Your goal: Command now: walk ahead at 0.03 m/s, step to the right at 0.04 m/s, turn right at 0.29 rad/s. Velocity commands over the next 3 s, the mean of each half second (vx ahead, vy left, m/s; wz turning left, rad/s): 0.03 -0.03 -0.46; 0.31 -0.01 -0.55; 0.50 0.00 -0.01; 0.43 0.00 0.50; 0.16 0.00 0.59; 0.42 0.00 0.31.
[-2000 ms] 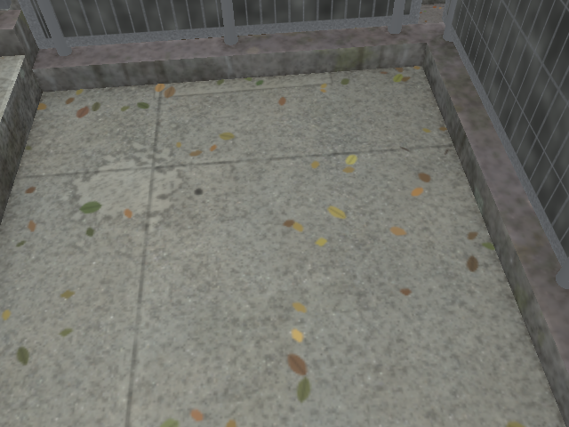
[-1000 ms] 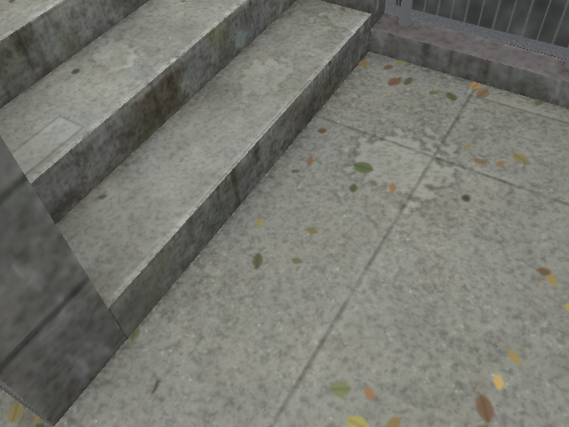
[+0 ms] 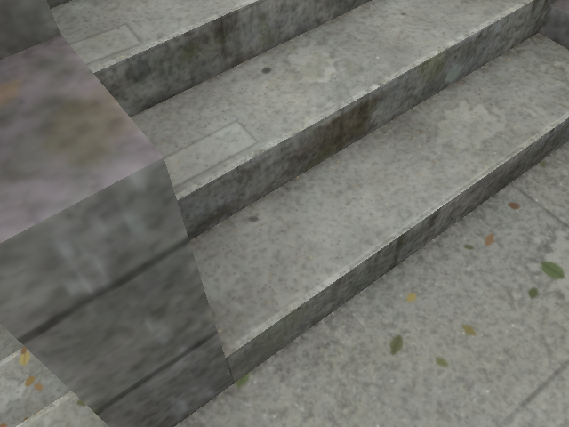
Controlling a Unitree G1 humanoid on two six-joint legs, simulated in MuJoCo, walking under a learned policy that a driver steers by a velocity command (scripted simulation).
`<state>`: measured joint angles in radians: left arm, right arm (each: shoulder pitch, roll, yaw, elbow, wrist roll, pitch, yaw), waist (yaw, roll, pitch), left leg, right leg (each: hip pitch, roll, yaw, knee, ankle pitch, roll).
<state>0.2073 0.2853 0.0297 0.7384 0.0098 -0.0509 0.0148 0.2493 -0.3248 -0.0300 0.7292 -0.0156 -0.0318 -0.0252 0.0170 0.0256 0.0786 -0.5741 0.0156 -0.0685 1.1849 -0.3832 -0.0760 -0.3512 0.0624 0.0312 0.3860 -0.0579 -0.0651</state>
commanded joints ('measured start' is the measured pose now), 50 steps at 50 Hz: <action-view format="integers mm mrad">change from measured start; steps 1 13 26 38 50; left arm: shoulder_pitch -110 32 -45 83 233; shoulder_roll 166 200 107 157 187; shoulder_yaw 57 91 61 50 64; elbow -88 -133 -241 -212 -94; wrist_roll -16 -27 -31 -16 -30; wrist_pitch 40 94 137 37 3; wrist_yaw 9 20 -41 -9 3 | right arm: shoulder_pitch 85 -73 -87 -143 -316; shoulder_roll -16 -150 -163 -90 -57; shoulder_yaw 11 -48 -80 -75 -50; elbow -59 -100 -118 -125 -127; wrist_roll -2 -37 25 15 26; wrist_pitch -34 -16 14 -21 -93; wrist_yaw -29 -30 -10 3 54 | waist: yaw -66 17 -47 14 97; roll -166 139 229 -199 -142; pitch -177 -102 -162 -110 -13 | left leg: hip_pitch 199 281 403 -236 -55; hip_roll -40 352 303 52 3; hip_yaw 48 -375 -15 19 4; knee -288 -924 -838 -48 -624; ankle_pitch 23 102 306 195 310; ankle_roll -45 271 255 2 26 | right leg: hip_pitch -19 -256 -46 230 261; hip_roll -131 8 -75 -272 -244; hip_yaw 73 155 -70 456 395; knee -56 767 412 -194 -181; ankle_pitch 623 -423 -327 -680 -271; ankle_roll -193 87 114 -152 -172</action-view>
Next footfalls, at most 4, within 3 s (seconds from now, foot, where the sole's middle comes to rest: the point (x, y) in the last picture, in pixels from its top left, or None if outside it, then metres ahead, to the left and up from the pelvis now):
0.20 left None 0.15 0.14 -0.78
0.60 right None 0.01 -0.13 -0.78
1.16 left None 0.32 -0.06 -0.78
1.62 right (512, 426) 0.43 -0.44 -0.78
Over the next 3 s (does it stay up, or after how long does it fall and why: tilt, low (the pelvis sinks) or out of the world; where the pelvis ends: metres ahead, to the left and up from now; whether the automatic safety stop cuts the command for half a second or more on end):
stays up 0.77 -0.32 -0.01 its command is cut before an obstacle from the start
